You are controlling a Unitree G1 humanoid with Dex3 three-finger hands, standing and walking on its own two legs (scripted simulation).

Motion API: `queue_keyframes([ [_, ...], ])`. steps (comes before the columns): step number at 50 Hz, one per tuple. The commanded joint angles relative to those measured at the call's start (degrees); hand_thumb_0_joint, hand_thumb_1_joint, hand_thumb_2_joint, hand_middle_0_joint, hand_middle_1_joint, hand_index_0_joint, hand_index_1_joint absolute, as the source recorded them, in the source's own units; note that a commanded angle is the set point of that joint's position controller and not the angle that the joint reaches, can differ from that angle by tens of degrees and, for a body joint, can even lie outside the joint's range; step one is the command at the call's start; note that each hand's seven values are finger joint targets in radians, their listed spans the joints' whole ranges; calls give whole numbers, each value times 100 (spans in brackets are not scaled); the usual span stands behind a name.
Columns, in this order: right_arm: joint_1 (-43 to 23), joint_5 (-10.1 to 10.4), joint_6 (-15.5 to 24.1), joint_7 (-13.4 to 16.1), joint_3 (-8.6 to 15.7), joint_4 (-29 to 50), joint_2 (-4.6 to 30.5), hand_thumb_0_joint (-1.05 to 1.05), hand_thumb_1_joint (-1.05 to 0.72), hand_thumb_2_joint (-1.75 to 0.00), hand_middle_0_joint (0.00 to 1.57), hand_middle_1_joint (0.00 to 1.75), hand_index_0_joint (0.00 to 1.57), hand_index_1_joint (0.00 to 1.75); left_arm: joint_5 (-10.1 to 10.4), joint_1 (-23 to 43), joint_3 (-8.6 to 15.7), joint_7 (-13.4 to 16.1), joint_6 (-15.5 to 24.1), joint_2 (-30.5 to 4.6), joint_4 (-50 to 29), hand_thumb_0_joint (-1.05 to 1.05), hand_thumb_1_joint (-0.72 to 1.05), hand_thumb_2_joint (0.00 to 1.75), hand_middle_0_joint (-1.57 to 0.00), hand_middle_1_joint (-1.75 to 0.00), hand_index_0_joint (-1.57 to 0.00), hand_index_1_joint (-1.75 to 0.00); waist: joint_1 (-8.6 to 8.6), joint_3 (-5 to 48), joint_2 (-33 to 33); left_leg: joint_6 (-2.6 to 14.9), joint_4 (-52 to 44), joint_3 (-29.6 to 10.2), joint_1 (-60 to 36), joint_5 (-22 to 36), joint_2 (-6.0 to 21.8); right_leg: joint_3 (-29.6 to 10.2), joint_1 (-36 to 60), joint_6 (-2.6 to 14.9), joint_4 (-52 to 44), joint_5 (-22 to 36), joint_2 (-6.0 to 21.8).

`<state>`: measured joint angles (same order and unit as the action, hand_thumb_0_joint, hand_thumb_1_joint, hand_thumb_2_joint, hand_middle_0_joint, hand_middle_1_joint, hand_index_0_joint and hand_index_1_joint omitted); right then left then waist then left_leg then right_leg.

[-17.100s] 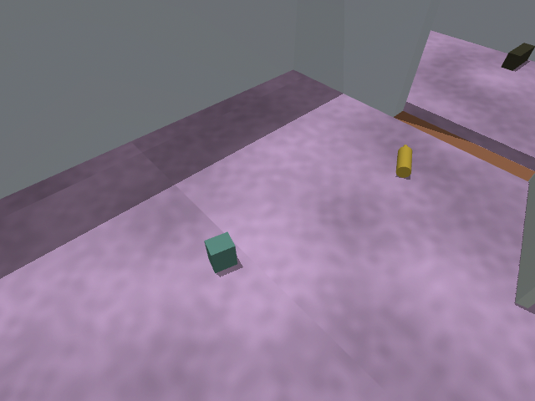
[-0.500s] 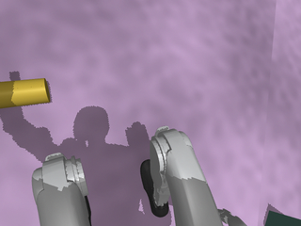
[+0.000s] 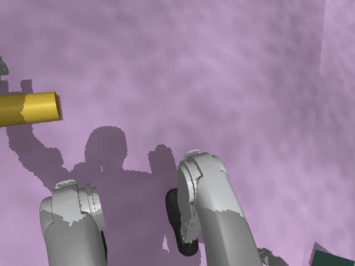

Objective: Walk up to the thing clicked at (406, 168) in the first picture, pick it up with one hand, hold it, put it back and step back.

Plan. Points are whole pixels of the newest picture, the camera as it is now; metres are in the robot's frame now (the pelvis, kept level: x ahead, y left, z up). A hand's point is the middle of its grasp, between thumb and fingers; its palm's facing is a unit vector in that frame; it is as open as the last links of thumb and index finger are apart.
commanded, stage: approach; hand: left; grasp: from above
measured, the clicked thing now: (5, 110) +0.52 +0.31 -0.29
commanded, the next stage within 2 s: close in in 0.48 s
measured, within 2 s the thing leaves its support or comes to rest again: neither
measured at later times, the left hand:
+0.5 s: hand out of the picture +0.51 +0.30 -0.18, palm faces -0.47 -0.05 -0.88, open 14.2 cm
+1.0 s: hand (5, 104) +0.50 +0.28 -0.20, palm faces -0.46 -0.05 -0.89, open 14.0 cm
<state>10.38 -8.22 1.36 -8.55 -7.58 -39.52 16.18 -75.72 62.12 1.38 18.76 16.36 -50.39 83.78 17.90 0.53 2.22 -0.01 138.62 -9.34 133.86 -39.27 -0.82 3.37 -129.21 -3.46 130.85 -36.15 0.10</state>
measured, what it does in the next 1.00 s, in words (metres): stands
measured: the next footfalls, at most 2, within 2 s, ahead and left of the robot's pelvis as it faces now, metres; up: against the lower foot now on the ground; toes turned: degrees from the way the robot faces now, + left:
none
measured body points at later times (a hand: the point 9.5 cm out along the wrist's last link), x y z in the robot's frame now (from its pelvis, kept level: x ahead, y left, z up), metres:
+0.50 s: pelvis +0.00 +0.00 -0.01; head +0.26 +0.07 +0.35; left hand +0.53 +0.30 -0.13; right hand +0.00 -0.27 -0.09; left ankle +0.07 +0.12 -0.30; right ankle +0.12 -0.14 -0.30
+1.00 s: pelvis +0.00 +0.00 -0.01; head +0.27 +0.10 +0.34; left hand +0.52 +0.29 -0.15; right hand +0.02 -0.27 -0.07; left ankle +0.07 +0.12 -0.30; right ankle +0.12 -0.14 -0.30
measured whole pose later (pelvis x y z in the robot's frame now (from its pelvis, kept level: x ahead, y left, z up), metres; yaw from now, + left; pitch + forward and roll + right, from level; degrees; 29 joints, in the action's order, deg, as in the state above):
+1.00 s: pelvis +0.00 +0.00 -0.01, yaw -2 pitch +32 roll -12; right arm 10.2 -10.1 2.3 -8.1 -12.3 -35.1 18.2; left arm -78.6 66.4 3.3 22.3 16.3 -55.6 91.3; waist 22.6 -4.3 3.9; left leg -0.1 140.8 -11.2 135.0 -38.7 -0.8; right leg 4.9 -129.8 -3.4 131.6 -34.9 -0.6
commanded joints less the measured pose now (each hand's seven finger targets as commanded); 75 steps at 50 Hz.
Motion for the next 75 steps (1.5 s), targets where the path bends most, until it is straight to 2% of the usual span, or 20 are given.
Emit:
queue_keyframes([
  [1,1420,-37,28,97,453,-119,1647,0,-91,-90,20,30,20,30,32,2564,-108,323,-75,-740,-644,0,-58,106,-7,-104,-6,-105,526,3534,-2497,83,-1534,458,-3316,924,27,754,1448,530,-1112,1082,-183],
  [8,1380,-52,40,102,249,127,1690,0,-91,-90,20,30,20,30,-203,2380,230,533,-527,-1348,-49,0,-57,106,-8,-104,-7,-105,364,3768,-2725,84,-1549,560,-3160,1289,-22,720,1808,550,-1004,1364,-182],
  [10,1303,-18,35,98,209,229,1659,0,-91,-90,20,30,20,30,-159,2016,227,522,-692,-1295,166,0,-58,106,-8,-104,-7,-105,335,3684,-2566,112,-1534,575,-3020,1308,-14,712,1880,550,-983,1376,-206],
  [17,1186,61,41,112,232,473,1733,0,-91,-90,20,30,20,30,174,1724,694,239,-748,-1963,-694,0,-58,107,-8,-103,-6,-104,152,3890,-2323,179,-1368,657,-2597,1130,-3,597,2349,523,-1042,1187,-214],
  [18,1274,68,36,111,236,348,1678,0,-91,-90,20,30,20,30,249,1540,517,135,-752,-1661,-515,0,-59,106,-7,-101,-6,-103,209,3766,-2184,189,-1314,677,-2506,1061,-14,574,2315,513,-1100,1134,-215],
  [21,1352,34,53,137,325,430,1779,0,-91,-90,20,30,20,30,367,1937,734,-95,-525,-1989,-1341,0,-60,105,-7,-102,-6,-103,257,3827,-2334,143,-1326,637,-2673,955,-7,589,2226,548,-1180,916,-196],
  [22,1490,15,28,142,348,268,1771,0,-91,-90,20,30,20,30,387,1823,511,-191,-490,-1626,-1116,0,-60,106,-7,-101,-5,-103,314,3778,-2401,109,-1310,634,-2789,981,-5,614,2130,560,-1241,923,-184],
  [24,1512,-10,6,173,423,381,1855,0,-91,-90,20,30,20,30,457,2150,659,-257,-283,-1773,-1726,0,-60,107,-7,-103,-5,-105,349,3979,-2440,74,-1263,562,-2965,1049,12,670,2119,585,-1245,962,-179],
  [26,1642,-7,-44,165,438,160,1751,0,-91,-90,20,30,20,30,423,2142,217,-375,-184,-1180,-1578,0,-59,109,-7,-103,-6,-105,430,3903,-2438,61,-1295,578,-2929,991,12,670,2078,579,-1283,940,-190],
  [29,1674,-7,-100,188,412,101,1738,0,-91,-90,20,30,20,30,417,2193,7,-409,-86,-995,-1283,0,-57,117,-10,-107,-7,-110,525,3686,-2260,81,-1287,524,-2871,962,22,729,1975,554,-1305,963,-205],
  [32,1582,-14,-162,175,342,92,1708,0,-91,-90,20,30,20,30,254,1996,-34,-338,-70,-1078,-936,0,-55,110,-9,-107,-9,-108,370,3519,-2316,60,-1385,510,-2983,1124,16,759,1914,547,-1201,1088,-210],
  [38,1355,-72,-178,145,195,224,1803,0,-90,-90,20,30,20,30,30,2171,136,30,-46,-1444,-644,0,-54,104,-8,-106,-8,-105,389,3400,-2561,34,-1417,434,-3220,1424,10,840,1772,580,-1012,1319,-201],
  [45,1233,-194,7,113,81,345,1835,0,-90,-90,20,30,20,30,-189,2221,350,540,1,-1666,-148,0,-57,107,-7,-99,-5,-101,630,3148,-2449,116,-1304,448,-2987,989,40,830,1737,510,-1013,1092,-234],
  [47,1262,-225,90,109,45,317,1862,0,-90,-90,20,30,20,30,-199,2235,243,643,-4,-1532,92,0,-57,109,-8,-99,-5,-101,711,2978,-2507,93,-1328,406,-2980,878,42,879,1560,513,-996,993,-220],
  [49,1201,-248,157,123,23,333,1921,0,-90,-90,20,30,20,30,-208,2303,413,760,-26,-1871,43,0,-57,110,-8,-99,-5,-102,657,3185,-2513,115,-1289,392,-2951,774,58,886,1673,494,-988,940,-248],
  [56,1270,-316,356,116,-75,333,2045,0,-90,-90,20,30,20,30,-191,2143,534,930,-128,-2104,181,0,-59,107,-7,-97,-4,-100,746,3147,-2582,70,-1110,325,-2894,1064,95,961,1789,516,-861,1154,-277],
  [58,1342,-307,387,94,-104,300,2004,0,-90,-90,20,30,20,30,-189,2083,302,898,-161,-1807,207,0,-59,106,-7,-96,-4,-99,796,3123,-2744,42,-1109,328,-3040,1163,102,947,1744,521,-816,1253,-278],
  [59,1316,-334,400,80,-109,329,2009,0,-90,-90,20,30,20,30,-184,2103,574,933,-155,-2173,82,0,-57,105,-7,-98,-5,-100,781,3215,-2785,47,-1109,305,-3060,1246,131,980,1906,498,-798,1324,-309],
  [63,1321,-368,415,70,-118,338,2129,0,-90,-90,20,30,20,30,-167,1825,753,945,-210,-2353,76,0,-57,107,-7,-97,-5,-100,734,3151,-2840,7,-965,293,-3108,1585,131,1018,1920,536,-761,1520,-299],
  [75,1258,-453,451,-10,-229,410,2204,0,-90,-90,20,30,20,30,-134,1718,680,924,-130,-2334,92,0,-56,108,-8,-97,-5,-100,897,2712,-2683,25,-833,243,-2872,1377,164,1080,1966,519,-807,1377,-339],
])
